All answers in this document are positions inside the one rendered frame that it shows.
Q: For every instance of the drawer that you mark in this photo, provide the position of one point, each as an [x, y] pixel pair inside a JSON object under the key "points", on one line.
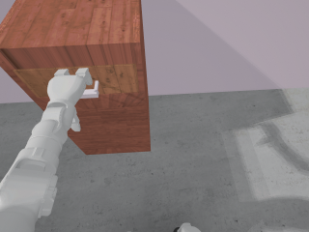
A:
{"points": [[112, 79]]}

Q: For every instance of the cabinet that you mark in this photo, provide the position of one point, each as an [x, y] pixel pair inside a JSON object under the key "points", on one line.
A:
{"points": [[40, 34]]}

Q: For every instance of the left robot hand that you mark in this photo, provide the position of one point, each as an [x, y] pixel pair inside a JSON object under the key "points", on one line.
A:
{"points": [[69, 87]]}

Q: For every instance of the robot left forearm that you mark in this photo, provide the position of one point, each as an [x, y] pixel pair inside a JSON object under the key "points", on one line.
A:
{"points": [[43, 148]]}

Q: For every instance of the right robot shin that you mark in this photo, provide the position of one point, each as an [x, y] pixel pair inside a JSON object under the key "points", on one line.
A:
{"points": [[185, 224]]}

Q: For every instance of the left robot upper arm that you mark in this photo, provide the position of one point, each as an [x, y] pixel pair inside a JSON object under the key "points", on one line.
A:
{"points": [[26, 196]]}

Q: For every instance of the handle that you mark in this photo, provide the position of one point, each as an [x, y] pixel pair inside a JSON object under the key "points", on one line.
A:
{"points": [[91, 93]]}

